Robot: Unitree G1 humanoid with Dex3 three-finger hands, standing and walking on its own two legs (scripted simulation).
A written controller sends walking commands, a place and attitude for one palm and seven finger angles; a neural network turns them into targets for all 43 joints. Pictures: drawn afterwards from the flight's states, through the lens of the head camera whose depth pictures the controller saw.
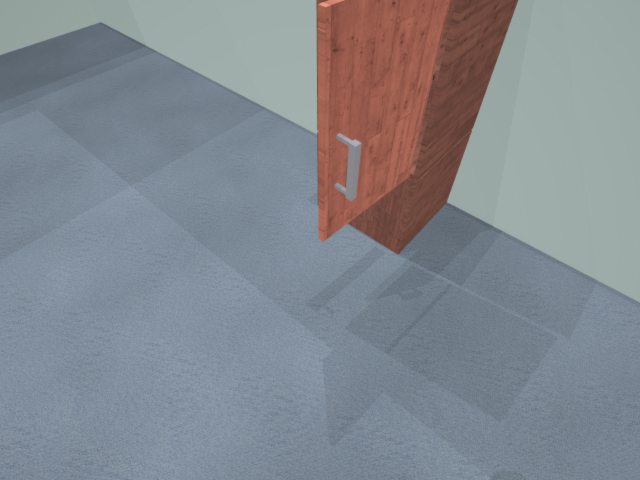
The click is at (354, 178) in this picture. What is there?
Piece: cupboard door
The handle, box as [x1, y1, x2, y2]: [334, 133, 361, 200]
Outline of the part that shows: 339,133 336,135 336,138 349,146 347,178 345,188 338,183 336,183 334,186 344,193 345,197 351,200 355,197 361,143 355,139 352,141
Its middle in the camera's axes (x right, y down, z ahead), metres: +0.06 -0.16 +0.88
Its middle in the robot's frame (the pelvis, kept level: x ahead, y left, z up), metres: +0.76 -0.02 -0.10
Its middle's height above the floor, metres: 0.68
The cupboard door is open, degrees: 85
